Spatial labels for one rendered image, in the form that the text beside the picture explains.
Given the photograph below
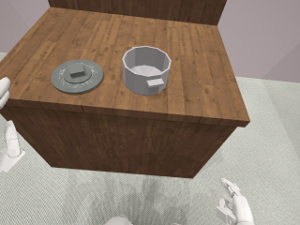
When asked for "lid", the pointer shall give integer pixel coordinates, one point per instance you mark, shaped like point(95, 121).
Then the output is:
point(62, 81)

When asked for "robot right hand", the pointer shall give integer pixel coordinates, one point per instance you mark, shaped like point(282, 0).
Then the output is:
point(238, 208)

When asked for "knob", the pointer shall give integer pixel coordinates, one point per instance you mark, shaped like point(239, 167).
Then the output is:
point(76, 70)

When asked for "robot left hand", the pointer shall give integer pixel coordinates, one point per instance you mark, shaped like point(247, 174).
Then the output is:
point(9, 156)

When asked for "pot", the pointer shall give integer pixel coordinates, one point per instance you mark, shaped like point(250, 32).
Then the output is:
point(145, 70)

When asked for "table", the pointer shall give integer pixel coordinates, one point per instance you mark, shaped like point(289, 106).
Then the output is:
point(111, 129)

